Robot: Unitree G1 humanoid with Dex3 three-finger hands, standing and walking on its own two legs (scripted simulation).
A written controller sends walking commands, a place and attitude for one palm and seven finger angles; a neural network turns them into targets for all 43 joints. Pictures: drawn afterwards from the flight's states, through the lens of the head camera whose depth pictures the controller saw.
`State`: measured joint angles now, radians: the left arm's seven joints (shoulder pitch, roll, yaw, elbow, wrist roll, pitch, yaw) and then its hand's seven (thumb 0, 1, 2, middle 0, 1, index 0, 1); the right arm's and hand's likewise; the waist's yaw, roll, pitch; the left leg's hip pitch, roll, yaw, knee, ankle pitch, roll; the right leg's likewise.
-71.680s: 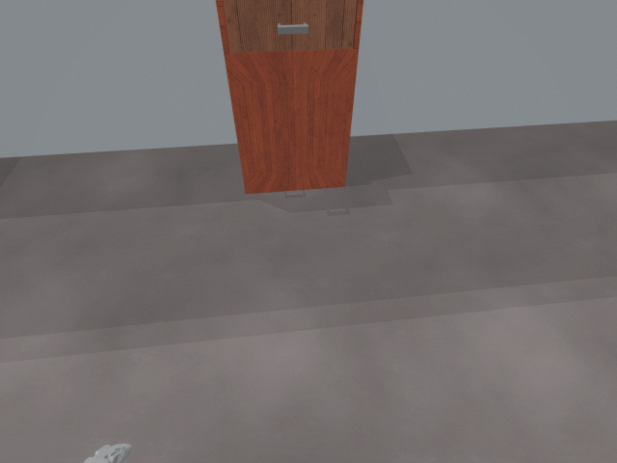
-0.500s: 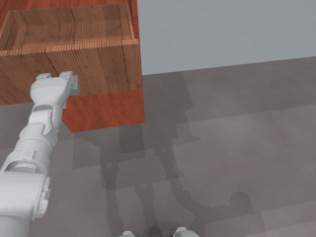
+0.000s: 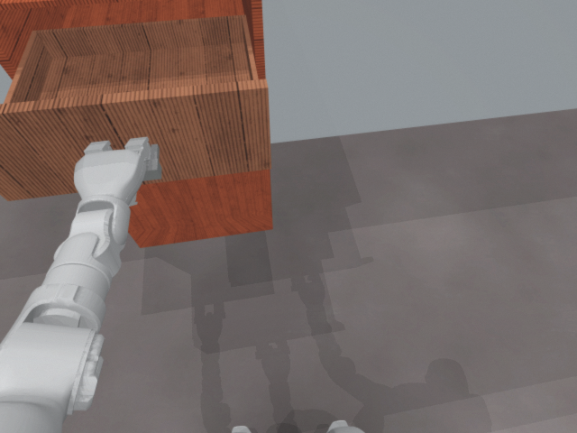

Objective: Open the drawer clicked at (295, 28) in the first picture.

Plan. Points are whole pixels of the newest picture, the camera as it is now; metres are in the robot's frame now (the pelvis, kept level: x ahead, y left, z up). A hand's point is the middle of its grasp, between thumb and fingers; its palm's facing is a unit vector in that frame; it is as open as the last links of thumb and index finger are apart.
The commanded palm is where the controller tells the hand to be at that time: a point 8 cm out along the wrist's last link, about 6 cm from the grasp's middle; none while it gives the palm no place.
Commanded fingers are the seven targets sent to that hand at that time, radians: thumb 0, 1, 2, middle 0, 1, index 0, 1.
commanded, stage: pull the drawer open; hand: left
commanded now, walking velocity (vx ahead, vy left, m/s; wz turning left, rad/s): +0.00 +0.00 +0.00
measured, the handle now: (124, 163) +0.51 +0.24 +0.05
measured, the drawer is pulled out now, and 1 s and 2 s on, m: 0.27 0.30 0.30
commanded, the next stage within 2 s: relax the arm and regain balance in 0.06 s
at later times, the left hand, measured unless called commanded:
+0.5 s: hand (120, 207) +0.42 +0.22 +0.05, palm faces -0.32 -0.37 -0.87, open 13.2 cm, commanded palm none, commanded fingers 0.00 -0.50 0.30 -0.15 -0.30 -0.15 -0.30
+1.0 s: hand (120, 209) +0.42 +0.23 +0.05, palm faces -0.29 -0.39 -0.87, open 13.6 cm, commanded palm none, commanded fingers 0.00 -0.50 0.30 -0.15 -0.30 -0.15 -0.30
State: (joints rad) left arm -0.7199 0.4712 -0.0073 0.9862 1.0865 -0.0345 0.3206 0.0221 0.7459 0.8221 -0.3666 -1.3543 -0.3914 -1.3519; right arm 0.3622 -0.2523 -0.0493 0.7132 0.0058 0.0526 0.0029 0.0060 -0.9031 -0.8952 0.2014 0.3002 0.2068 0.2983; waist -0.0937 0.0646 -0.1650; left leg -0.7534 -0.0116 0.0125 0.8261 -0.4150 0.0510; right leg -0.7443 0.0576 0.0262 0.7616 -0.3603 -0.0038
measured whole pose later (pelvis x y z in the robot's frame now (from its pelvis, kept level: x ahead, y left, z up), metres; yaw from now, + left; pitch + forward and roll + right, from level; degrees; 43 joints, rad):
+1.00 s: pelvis +0.12 -0.03 +0.02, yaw -3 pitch -4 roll +4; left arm 0.01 0.70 -0.09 0.51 0.28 -0.13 0.03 0.00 -0.48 0.30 -0.29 -0.78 -0.58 -0.63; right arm 0.16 -0.42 -0.03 0.96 0.00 0.03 -0.01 0.01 -0.90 -0.90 0.20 0.30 0.21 0.30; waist -0.12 0.07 0.09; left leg -0.40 -0.05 -0.06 1.02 -0.46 0.00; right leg -0.13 0.00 0.04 0.67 -0.47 -0.06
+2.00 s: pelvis +0.13 -0.05 +0.04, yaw +0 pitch -5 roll +2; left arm -0.07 0.71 -0.22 0.66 0.28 -0.08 0.00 0.00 -0.48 0.30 -0.26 -0.69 -0.54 -0.61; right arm 0.20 -0.42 0.01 1.10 0.01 -0.01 0.03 0.01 -0.90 -0.90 0.20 0.30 0.21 0.30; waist -0.12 0.07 0.01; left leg -0.12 -0.01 0.02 0.38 -0.16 -0.01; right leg -0.19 0.00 0.08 0.48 -0.20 0.00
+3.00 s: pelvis +0.14 -0.06 +0.04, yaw +0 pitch -5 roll +2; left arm -0.07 0.71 -0.21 0.66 0.27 -0.11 0.01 0.00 -0.48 0.30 -0.27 -0.67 -0.56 -0.56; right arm 0.20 -0.42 0.00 1.16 0.01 -0.01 0.04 0.00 -0.90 -0.90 0.20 0.30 0.21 0.30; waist -0.12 0.07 0.03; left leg -0.11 0.00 0.00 0.34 -0.15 -0.02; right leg -0.18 0.00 0.07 0.46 -0.19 -0.01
